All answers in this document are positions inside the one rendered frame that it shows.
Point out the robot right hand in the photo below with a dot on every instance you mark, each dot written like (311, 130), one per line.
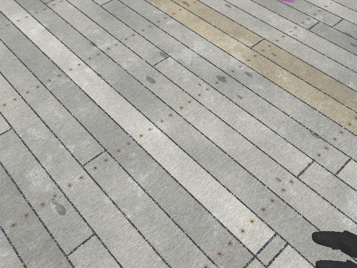
(344, 241)

